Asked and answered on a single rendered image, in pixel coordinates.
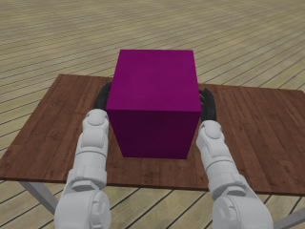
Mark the right robot upper arm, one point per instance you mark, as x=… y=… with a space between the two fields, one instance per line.
x=235 y=212

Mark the left robot upper arm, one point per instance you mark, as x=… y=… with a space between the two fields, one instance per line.
x=83 y=210

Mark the table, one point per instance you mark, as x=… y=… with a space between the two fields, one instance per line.
x=263 y=128

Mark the right robot forearm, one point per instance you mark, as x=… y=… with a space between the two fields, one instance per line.
x=219 y=165

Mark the left robot forearm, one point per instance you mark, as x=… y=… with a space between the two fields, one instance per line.
x=89 y=167

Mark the right robot hand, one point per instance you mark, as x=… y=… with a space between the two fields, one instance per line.
x=208 y=107

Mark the carton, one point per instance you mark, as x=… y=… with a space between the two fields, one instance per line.
x=154 y=103

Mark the left robot hand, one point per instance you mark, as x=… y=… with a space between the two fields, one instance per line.
x=100 y=102

